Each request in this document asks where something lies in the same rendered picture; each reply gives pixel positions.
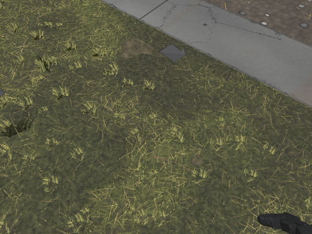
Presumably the robot right hand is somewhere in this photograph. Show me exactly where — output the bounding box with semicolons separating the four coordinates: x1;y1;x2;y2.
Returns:
257;212;312;234

